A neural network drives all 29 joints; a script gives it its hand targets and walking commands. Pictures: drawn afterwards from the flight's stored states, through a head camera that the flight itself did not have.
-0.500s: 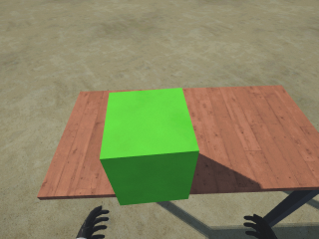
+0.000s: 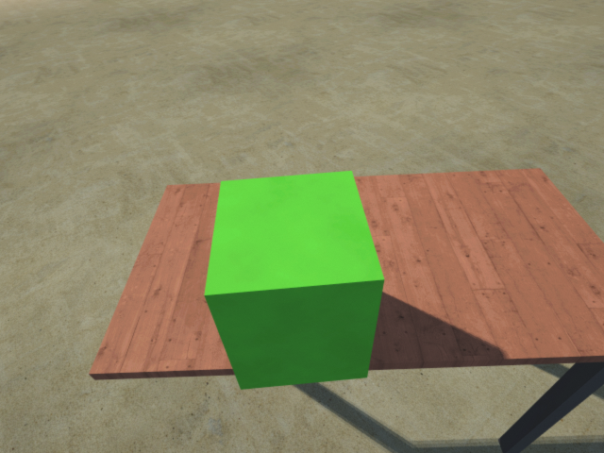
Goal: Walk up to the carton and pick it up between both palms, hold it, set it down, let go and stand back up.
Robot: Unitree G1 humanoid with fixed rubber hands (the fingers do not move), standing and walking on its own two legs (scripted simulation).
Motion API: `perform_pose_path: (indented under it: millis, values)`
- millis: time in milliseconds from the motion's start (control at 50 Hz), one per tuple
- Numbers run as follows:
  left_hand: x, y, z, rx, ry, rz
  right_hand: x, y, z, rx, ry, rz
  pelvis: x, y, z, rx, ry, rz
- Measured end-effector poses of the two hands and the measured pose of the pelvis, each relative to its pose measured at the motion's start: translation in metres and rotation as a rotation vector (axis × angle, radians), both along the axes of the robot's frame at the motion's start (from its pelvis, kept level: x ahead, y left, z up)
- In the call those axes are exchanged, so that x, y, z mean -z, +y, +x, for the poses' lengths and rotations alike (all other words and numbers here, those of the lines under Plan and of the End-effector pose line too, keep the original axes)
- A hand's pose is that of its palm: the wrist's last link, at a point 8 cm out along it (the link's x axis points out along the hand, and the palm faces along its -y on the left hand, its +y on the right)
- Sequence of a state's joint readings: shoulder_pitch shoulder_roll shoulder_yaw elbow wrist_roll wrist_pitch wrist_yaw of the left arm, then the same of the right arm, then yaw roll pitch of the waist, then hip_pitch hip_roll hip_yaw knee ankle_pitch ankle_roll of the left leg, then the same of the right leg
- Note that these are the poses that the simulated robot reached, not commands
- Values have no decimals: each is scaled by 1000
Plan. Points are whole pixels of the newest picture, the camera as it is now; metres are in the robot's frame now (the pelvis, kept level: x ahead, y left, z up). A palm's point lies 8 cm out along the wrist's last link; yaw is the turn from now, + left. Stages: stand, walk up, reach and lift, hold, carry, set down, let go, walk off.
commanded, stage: stand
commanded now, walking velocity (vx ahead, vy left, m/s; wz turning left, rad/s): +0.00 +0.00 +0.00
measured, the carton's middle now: (295, 281) +0.38 +0.06 +0.02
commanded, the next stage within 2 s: none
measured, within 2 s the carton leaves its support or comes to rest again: neither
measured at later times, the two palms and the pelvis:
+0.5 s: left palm out of the picture -0.02 +0.26 -0.13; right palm out of the picture -0.03 -0.24 -0.13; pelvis -0.03 +0.01 +0.00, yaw +0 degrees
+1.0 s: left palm out of the picture -0.04 +0.25 -0.13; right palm out of the picture -0.04 -0.22 -0.14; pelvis -0.03 +0.02 +0.00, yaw +0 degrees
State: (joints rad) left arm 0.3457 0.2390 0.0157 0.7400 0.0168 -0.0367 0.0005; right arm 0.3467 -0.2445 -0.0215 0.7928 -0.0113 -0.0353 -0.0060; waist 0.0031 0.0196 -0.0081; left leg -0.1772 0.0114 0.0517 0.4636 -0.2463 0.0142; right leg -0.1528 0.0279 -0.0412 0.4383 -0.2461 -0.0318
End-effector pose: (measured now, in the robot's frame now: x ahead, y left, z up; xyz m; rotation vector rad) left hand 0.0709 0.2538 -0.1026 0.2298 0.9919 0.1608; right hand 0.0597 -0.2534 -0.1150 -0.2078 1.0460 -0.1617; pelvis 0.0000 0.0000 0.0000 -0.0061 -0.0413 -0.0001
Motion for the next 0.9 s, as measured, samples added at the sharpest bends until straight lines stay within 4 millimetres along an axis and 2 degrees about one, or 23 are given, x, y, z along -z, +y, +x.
perform_pose_path:
  millis: [240, 480, 700, 900]
  values:
    - [14, -1, -42, -3, 92, -20, 8, 9, -50, 18, 96, 6, 0, 6, -18, -1, -7, 0]
    - [24, 6, -86, -31, 199, -23, 15, 17, -86, 37, 174, 11, 1, 13, -31, -1, -4, 0]
    - [28, 7, -114, -54, 281, -28, 20, 25, -101, 51, 224, 22, 1, 18, -35, 1, 2, 1]
    - [31, 2, -118, -67, 307, -40, 22, 30, -100, 59, 240, 29, 1, 18, -32, 0, 8, 2]
